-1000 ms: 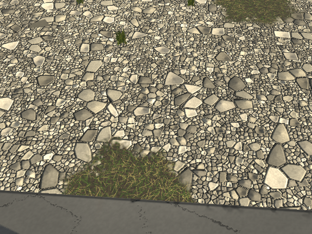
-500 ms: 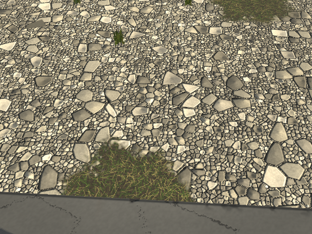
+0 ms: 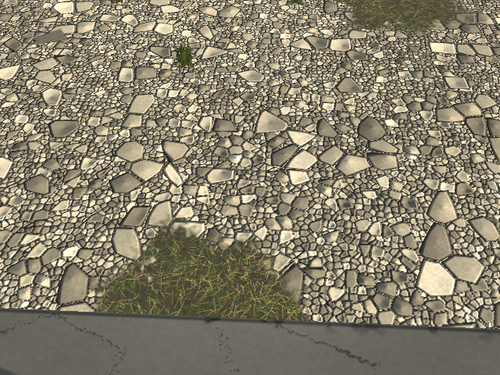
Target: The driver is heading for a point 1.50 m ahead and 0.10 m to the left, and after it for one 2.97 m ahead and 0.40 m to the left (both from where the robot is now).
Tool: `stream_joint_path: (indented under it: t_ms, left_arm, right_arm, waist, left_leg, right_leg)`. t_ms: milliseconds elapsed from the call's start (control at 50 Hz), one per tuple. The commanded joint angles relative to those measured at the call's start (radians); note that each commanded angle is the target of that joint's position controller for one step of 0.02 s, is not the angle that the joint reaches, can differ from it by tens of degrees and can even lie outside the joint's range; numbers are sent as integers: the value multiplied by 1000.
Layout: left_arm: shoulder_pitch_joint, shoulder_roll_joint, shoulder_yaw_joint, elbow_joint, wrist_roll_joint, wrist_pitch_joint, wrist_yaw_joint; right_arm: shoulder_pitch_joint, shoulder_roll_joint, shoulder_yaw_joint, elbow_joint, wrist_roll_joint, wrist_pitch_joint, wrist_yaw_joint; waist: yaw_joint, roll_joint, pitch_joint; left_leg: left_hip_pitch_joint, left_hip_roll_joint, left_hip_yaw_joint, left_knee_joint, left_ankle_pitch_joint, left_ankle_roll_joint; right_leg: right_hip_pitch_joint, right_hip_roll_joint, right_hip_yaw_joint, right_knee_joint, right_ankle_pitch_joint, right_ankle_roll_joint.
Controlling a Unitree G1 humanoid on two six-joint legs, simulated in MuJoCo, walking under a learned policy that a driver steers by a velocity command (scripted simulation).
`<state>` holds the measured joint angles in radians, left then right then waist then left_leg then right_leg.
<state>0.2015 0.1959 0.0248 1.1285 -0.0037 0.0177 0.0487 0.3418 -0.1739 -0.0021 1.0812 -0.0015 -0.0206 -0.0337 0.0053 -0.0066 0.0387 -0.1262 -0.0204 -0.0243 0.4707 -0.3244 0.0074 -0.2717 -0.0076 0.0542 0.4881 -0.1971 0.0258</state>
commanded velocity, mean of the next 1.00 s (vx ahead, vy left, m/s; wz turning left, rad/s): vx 0.06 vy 0.00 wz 0.00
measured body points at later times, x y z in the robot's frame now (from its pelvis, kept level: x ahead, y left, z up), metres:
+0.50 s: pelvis +0.00 +0.00 +0.00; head +0.02 +0.00 +0.45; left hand +0.02 +0.24 -0.16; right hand -0.03 -0.23 -0.16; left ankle -0.04 +0.12 -0.74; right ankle +0.04 -0.13 -0.74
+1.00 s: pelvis +0.08 -0.03 +0.00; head +0.10 -0.04 +0.45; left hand +0.09 +0.20 -0.16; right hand +0.13 -0.28 -0.15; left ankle +0.08 +0.11 -0.74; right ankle +0.05 -0.12 -0.74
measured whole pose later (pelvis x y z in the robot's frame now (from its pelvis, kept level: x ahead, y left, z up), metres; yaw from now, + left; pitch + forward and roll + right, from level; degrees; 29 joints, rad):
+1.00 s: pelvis +0.08 -0.03 +0.00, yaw +0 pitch +0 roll -1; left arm 0.29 0.17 0.00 1.08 -0.01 -0.04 0.02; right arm 0.23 -0.19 -0.02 1.02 0.01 -0.01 -0.05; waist 0.01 0.03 0.03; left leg -0.23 0.05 -0.03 0.51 -0.26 -0.04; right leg -0.17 0.05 -0.05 0.46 -0.30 -0.05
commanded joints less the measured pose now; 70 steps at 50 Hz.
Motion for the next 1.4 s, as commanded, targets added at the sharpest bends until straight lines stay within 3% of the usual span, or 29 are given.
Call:
stream_joint_path:
  t_ms: [20,480,520,560,620,640,680,700,720,740,760,780,840,880,920,960,980,1000,1020,1040,1060,1200,1220,1260,1300,1320,1340,1360,1400]
  left_arm:
    - [35,96,13,-21,0,-5,3]
    - [70,81,9,-27,-2,-8,4]
    - [90,68,7,-16,-5,-6,5]
    - [76,80,14,-27,-9,-16,4]
    - [2,43,5,-76,-17,-70,-22]
    - [-10,41,4,-85,-19,-85,-28]
    - [67,28,3,-68,-20,-102,-35]
    - [126,47,14,-42,-12,-101,-36]
    - [196,102,33,-26,-5,-94,-35]
    - [267,202,57,-19,-16,-86,-35]
    - [347,165,41,-6,1,-86,-39]
    - [286,102,17,-20,11,-96,-39]
    - [113,91,0,-81,12,-101,-36]
    - [110,81,-7,-75,17,-85,-27]
    - [136,115,-1,-66,10,-68,-19]
    - [111,144,7,-71,-19,-56,-18]
    - [136,151,13,-64,-24,-58,-23]
    - [141,138,14,-67,-9,-63,-30]
    - [168,84,8,-63,2,-63,-35]
    - [160,63,4,-56,4,-60,-33]
    - [144,73,7,-55,-2,-58,-31]
    - [140,84,10,-56,0,-32,-13]
    - [155,78,10,-47,-1,-30,-12]
    - [157,86,17,-42,-15,-27,-12]
    - [190,106,24,-44,-28,-43,-12]
    - [229,135,31,-40,-35,-58,-13]
    - [258,182,44,-34,-37,-73,-16]
    - [258,198,50,-37,-31,-88,-18]
    - [254,177,47,-50,-14,-112,-26]
  right_arm:
    - [88,-87,-14,-6,1,-4,-3]
    - [127,-68,-13,4,3,-5,-5]
    - [152,-69,-15,17,8,-1,-9]
    - [141,-117,-31,-6,18,1,-16]
    - [164,-201,-63,-22,34,-25,-13]
    - [126,-185,-60,-38,26,-31,-11]
    - [42,-149,-49,-64,25,-29,-3]
    - [54,-142,-47,-62,26,-22,-1]
    - [63,-135,-44,-65,20,-23,-5]
    - [108,-64,-24,-75,2,-28,-15]
    - [127,-47,-16,-67,8,-27,-20]
    - [130,-62,-24,-62,24,-21,-17]
    - [68,-66,-32,-58,15,-15,-15]
    - [30,-51,-30,-63,21,-13,-16]
    - [22,-55,-29,-59,27,-4,-17]
    - [52,-55,-28,-40,22,12,-18]
    - [50,-89,-33,-39,7,24,-20]
    - [39,-124,-38,-48,2,36,-24]
    - [-12,-155,-46,-49,17,42,-24]
    - [-31,-135,-48,-49,20,39,-20]
    - [-33,-110,-45,-47,14,34,-19]
    - [-66,-107,-54,-26,14,6,-9]
    - [-50,-102,-55,-13,15,8,-10]
    - [-44,-105,-63,-3,25,10,-9]
    - [-83,-87,-59,-27,32,-9,-6]
    - [-123,-72,-53,-50,37,-29,0]
    - [-163,-51,-46,-77,38,-52,8]
    - [-203,-54,-44,-99,38,-70,17]
    - [-228,-78,-51,-121,42,-90,34]
  waist:
    - [-1,8,24]
    - [-3,9,33]
    - [-5,28,26]
    - [-17,74,99]
    - [-47,199,186]
    - [-36,173,213]
    - [30,141,185]
    - [40,112,131]
    - [48,30,65]
    - [48,-176,-15]
    - [75,-255,-93]
    - [27,-166,-57]
    - [-24,-55,-20]
    - [-26,-96,-19]
    - [-18,-95,-52]
    - [-51,-64,-58]
    - [-42,-40,-61]
    - [-22,18,-42]
    - [20,99,6]
    - [3,79,25]
    - [-7,38,29]
    - [1,31,-37]
    - [0,28,-62]
    - [2,11,-24]
    - [23,-42,102]
    - [42,-93,146]
    - [50,-157,174]
    - [51,-164,201]
    - [45,-139,177]
  left_leg:
    - [-147,26,-17,-113,118,11]
    - [-151,25,-11,-106,116,9]
    - [-159,14,-10,-125,-130,27]
    - [-203,63,-94,-165,-428,87]
    - [-162,303,-403,-319,-533,218]
    - [-171,322,-415,-308,-409,228]
    - [-175,232,-250,-183,-47,155]
    - [-178,170,-175,-100,103,110]
    - [-191,99,-88,41,233,59]
    - [-308,-26,37,242,93,-14]
    - [-321,-30,3,437,-241,-52]
    - [-323,15,-66,595,-308,-57]
    - [-301,92,-64,538,-193,-51]
    - [-229,79,-17,315,-152,-58]
    - [-160,50,20,153,-82,-62]
    - [-20,44,31,-68,207,-43]
    - [48,64,-4,-67,330,-30]
    - [70,99,-29,-51,411,-11]
    - [40,87,-17,0,398,17]
    - [6,74,-16,9,354,23]
    - [-5,73,-22,-1,378,18]
    - [-3,66,-16,-3,478,17]
    - [6,52,0,1,379,20]
    - [-59,11,34,45,9,44]
    - [-238,7,25,91,-247,63]
    - [-343,4,42,166,-229,65]
    - [-423,6,72,262,-157,66]
    - [-489,33,54,327,-149,77]
    - [-592,87,1,436,-239,95]
  right_leg:
    - [102,-10,0,-51,120,-35]
    - [97,-6,0,-43,124,-38]
    - [87,33,-39,-18,-120,-40]
    - [-35,66,-73,57,-378,-54]
    - [-218,22,-95,306,-216,-65]
    - [-239,-7,-73,320,-215,-79]
    - [-85,2,-100,78,-182,-94]
    - [42,35,-109,-6,-49,-80]
    - [155,-11,-22,-32,126,-82]
    - [292,-139,166,-73,312,-161]
    - [311,-318,416,-167,460,-278]
    - [246,-352,420,-160,518,-296]
    - [144,-253,161,-142,643,-228]
    - [138,-172,55,-122,695,-184]
    - [169,-157,43,-89,717,-197]
    - [113,-145,40,-85,594,-179]
    - [72,-124,43,-111,434,-147]
    - [34,-75,12,-128,207,-118]
    - [10,-11,-32,-154,108,-91]
    - [32,6,-56,-137,122,-70]
    - [42,3,-59,-117,168,-66]
    - [134,-13,-62,-66,299,-64]
    - [146,0,-77,-61,198,-68]
    - [104,15,-77,-46,-178,-105]
    - [61,-69,60,-121,-499,-166]
    - [95,-154,184,-188,-569,-212]
    - [132,-268,341,-260,-576,-269]
    - [143,-347,439,-291,-495,-309]
    - [233,-393,451,-275,-260,-318]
